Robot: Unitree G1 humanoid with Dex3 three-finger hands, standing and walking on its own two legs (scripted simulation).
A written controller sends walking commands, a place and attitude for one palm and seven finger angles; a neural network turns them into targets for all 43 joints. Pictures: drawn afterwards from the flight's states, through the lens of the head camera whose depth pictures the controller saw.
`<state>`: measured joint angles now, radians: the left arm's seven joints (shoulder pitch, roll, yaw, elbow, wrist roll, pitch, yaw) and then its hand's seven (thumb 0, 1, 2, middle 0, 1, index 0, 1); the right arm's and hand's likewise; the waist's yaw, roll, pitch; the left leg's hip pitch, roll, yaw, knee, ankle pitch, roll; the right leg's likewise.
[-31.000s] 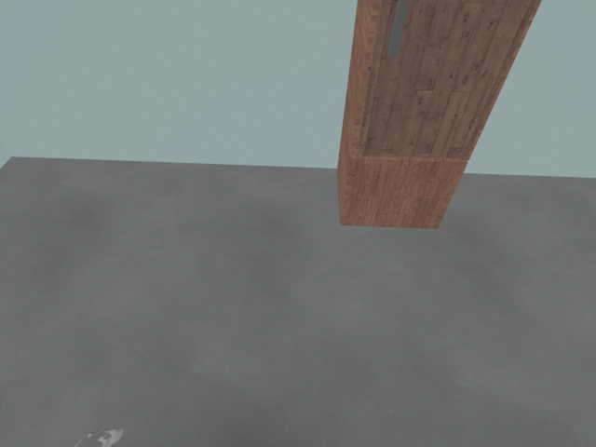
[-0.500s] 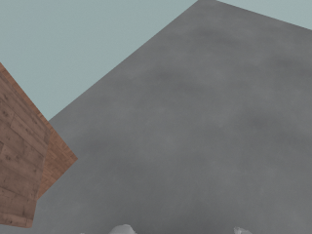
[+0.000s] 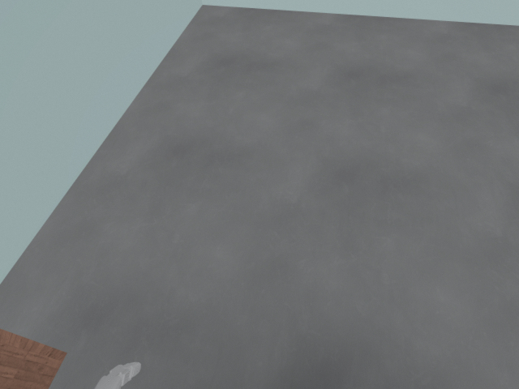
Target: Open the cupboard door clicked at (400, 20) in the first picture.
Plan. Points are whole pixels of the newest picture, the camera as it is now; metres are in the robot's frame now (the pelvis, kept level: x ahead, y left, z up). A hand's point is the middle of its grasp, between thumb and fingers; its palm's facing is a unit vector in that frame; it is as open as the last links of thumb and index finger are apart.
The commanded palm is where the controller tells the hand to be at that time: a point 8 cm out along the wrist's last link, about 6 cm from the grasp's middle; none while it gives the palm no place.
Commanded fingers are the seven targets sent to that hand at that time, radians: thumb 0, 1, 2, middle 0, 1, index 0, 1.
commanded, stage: walk to a spot facing it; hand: left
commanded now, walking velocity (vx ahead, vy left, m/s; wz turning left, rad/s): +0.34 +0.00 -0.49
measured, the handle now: out of the picture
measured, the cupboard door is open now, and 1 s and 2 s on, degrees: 43 43 43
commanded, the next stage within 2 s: turn to face it in 1.12 s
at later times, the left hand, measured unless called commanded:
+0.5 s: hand (174, 317) +0.27 +0.19 -0.17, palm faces -0.16 -0.97 -0.16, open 7.4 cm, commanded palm none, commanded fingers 0.00 0.90 0.90 -0.20 -0.30 -0.20 -0.30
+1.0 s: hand (269, 178) +0.60 +0.00 -0.15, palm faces -0.37 -0.91 -0.19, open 7.3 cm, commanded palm none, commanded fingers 0.00 0.90 0.90 -0.20 -0.30 -0.20 -0.30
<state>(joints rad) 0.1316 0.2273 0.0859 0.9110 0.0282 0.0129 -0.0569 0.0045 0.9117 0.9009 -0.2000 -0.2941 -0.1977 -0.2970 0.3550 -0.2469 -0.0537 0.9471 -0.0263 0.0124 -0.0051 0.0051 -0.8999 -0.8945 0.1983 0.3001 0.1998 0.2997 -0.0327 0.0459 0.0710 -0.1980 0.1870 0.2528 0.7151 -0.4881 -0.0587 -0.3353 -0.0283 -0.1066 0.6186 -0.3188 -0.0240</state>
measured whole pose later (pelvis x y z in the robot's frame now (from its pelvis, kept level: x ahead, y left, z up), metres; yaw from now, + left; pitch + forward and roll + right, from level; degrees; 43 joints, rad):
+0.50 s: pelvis +0.22 +0.01 +0.01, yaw -13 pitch +0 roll +0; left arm 0.27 0.20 0.09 1.06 0.02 0.00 -0.02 0.01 0.91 0.90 -0.20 -0.29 -0.20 -0.30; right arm 0.18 -0.16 -0.03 0.91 -0.04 -0.07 -0.01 0.00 -0.90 -0.89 0.20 0.30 0.20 0.30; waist 0.01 -0.05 0.08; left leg -0.33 0.06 0.16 0.61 -0.28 0.04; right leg -0.36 0.00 0.01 1.22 -0.39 -0.03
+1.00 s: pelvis +0.44 -0.12 +0.01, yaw -22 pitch +0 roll +1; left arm 0.14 0.16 0.06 1.01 0.00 -0.06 0.00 0.00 0.91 0.90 -0.20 -0.29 -0.20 -0.30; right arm 0.38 -0.16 -0.04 1.10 -0.01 -0.01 -0.01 0.01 -0.91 -0.89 0.20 0.30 0.20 0.30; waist -0.06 0.00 0.08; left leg -0.39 0.13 0.06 1.20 -0.37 -0.03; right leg -0.29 0.01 -0.12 0.54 -0.26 -0.07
